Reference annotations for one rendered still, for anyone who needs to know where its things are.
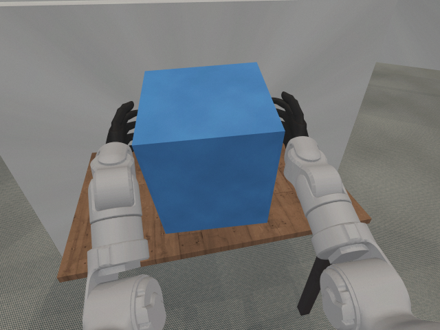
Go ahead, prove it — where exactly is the carton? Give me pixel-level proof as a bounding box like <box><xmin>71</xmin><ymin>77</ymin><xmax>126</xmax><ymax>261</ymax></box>
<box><xmin>132</xmin><ymin>62</ymin><xmax>285</xmax><ymax>234</ymax></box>

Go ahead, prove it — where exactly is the right robot upper arm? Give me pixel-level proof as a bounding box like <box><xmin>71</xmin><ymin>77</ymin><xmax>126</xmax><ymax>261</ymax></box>
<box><xmin>320</xmin><ymin>258</ymin><xmax>440</xmax><ymax>330</ymax></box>

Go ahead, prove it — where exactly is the robot right forearm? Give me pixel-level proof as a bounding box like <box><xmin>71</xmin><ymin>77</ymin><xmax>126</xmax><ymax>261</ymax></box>
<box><xmin>284</xmin><ymin>136</ymin><xmax>411</xmax><ymax>309</ymax></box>

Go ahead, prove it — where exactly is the robot left forearm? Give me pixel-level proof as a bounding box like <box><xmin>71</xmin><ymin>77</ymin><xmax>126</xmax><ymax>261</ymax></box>
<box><xmin>82</xmin><ymin>142</ymin><xmax>150</xmax><ymax>330</ymax></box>

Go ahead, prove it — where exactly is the left robot hand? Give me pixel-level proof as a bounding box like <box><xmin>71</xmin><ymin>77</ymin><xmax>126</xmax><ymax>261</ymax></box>
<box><xmin>106</xmin><ymin>101</ymin><xmax>138</xmax><ymax>152</ymax></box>

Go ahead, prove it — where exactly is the right robot hand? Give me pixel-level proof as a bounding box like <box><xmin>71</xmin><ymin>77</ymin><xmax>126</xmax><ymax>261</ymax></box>
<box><xmin>272</xmin><ymin>91</ymin><xmax>309</xmax><ymax>149</ymax></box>

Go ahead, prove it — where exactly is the left robot upper arm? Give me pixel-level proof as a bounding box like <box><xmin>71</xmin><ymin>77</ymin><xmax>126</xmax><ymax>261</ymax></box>
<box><xmin>84</xmin><ymin>274</ymin><xmax>166</xmax><ymax>330</ymax></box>

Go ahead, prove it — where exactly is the table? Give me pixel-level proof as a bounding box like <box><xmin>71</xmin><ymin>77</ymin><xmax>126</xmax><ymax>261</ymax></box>
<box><xmin>57</xmin><ymin>144</ymin><xmax>372</xmax><ymax>316</ymax></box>

